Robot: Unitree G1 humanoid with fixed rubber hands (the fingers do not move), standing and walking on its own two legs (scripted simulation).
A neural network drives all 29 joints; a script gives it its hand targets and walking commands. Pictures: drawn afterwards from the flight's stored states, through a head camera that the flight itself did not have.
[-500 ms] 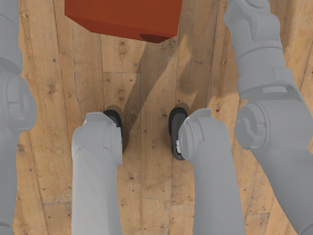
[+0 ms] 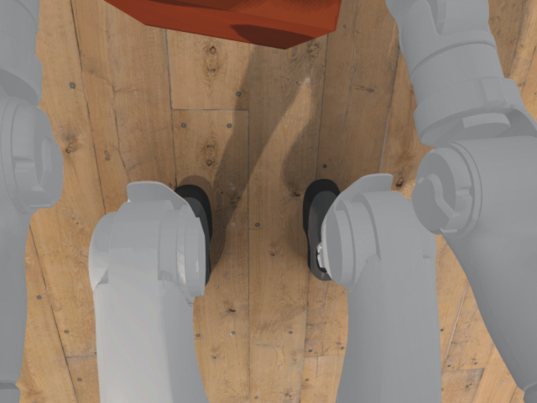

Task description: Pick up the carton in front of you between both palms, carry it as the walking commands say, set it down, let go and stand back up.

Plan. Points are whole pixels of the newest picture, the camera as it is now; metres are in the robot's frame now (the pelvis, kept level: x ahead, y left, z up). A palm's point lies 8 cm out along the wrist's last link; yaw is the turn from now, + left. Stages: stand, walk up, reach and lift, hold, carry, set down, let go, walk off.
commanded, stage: reach and lift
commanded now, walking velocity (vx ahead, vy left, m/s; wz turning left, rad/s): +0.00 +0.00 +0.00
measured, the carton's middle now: out of the picture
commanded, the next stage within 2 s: none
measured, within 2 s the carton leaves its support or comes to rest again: leaves its support in 0.64 s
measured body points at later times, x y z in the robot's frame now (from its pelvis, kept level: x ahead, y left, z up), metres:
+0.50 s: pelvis -0.01 +0.00 +0.00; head +0.38 +0.05 +0.22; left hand +0.59 +0.21 -0.18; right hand +0.57 -0.10 -0.18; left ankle +0.10 +0.12 -0.33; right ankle +0.11 -0.14 -0.33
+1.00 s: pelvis -0.01 -0.02 +0.07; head +0.28 +0.04 +0.40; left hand +0.52 +0.21 -0.01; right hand +0.53 -0.09 -0.01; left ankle +0.10 +0.12 -0.33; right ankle +0.11 -0.14 -0.33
